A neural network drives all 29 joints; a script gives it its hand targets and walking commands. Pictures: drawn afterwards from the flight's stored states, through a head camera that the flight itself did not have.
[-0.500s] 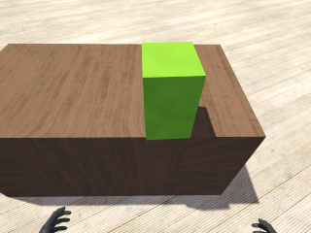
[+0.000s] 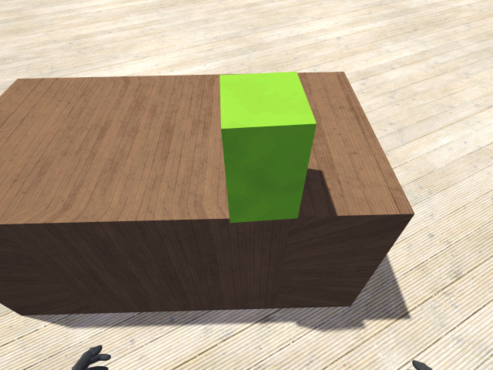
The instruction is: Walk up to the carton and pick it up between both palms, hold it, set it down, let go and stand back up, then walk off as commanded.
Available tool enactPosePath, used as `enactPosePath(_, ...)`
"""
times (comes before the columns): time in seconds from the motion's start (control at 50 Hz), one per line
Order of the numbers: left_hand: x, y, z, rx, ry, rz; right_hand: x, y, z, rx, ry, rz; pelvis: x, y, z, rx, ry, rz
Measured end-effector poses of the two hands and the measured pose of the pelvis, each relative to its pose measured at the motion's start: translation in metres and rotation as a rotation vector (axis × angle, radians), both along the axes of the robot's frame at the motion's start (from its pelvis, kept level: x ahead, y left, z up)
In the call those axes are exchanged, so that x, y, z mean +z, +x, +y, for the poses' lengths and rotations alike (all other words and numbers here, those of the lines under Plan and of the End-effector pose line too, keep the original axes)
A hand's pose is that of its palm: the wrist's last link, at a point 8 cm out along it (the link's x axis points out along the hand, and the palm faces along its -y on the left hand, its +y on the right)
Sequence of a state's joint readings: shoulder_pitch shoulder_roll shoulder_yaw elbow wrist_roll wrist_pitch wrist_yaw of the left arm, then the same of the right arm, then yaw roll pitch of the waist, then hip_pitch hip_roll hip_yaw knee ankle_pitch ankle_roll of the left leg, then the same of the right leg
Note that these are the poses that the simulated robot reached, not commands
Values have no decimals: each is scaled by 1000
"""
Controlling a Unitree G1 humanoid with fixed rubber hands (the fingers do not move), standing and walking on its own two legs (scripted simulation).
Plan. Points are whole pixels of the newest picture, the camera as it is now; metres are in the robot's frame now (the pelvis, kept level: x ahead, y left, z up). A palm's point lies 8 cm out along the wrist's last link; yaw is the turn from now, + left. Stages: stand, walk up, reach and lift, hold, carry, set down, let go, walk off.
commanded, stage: stand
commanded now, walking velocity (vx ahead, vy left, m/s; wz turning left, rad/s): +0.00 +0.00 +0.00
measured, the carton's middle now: (261, 151) +0.57 -0.02 +0.02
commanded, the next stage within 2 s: none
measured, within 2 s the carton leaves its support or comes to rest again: neither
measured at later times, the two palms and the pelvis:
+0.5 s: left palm out of the picture +0.08 +0.32 -0.09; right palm out of the picture +0.09 -0.28 -0.08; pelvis -0.01 +0.01 +0.02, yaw +0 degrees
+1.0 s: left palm out of the picture +0.07 +0.32 -0.08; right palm out of the picture +0.09 -0.28 -0.09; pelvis -0.01 +0.02 +0.03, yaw +1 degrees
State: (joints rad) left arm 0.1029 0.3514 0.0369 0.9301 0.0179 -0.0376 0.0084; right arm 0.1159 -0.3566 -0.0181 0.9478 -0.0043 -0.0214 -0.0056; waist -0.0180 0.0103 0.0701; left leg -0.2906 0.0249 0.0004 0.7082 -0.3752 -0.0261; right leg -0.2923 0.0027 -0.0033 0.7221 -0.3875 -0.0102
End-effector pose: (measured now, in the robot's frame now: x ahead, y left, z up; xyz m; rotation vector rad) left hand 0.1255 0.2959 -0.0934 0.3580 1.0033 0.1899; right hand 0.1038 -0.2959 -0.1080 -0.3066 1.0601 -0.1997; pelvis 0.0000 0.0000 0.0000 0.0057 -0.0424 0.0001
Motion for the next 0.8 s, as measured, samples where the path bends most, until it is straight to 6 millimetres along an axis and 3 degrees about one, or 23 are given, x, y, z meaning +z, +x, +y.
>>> enactPosePath(0.2,7,1,2,6,-33,-8,12,-14,3,-4,-14,26,11,-5,6,-6,-2,-13)
enactPosePath(0.54,8,-48,21,68,-28,111,25,-14,15,7,-12,53,26,-11,15,3,-12,-23)
enactPosePath(0.8,9,-55,21,73,-38,138,26,-4,28,26,11,43,29,-9,19,8,-9,-13)
